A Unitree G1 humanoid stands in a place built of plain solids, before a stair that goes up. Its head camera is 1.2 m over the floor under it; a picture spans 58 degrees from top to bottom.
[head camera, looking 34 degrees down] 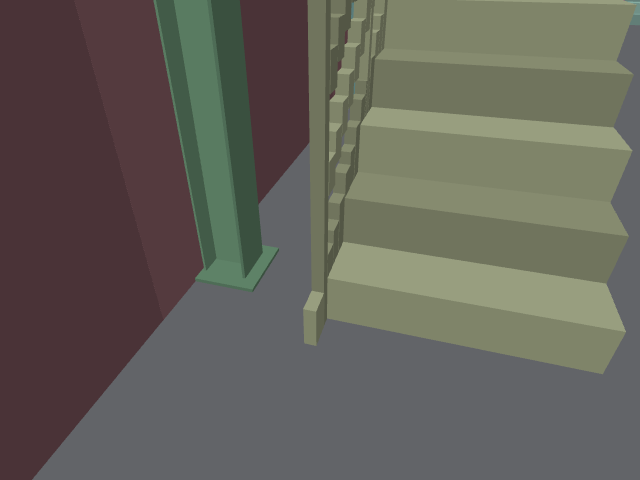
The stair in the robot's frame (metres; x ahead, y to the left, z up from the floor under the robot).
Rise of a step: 0.20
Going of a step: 0.25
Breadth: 1.02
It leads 16 degrees to the right of straight ahead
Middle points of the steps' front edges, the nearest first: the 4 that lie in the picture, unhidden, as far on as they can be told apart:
1.10 -0.47 0.20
1.34 -0.54 0.41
1.57 -0.61 0.61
1.81 -0.67 0.81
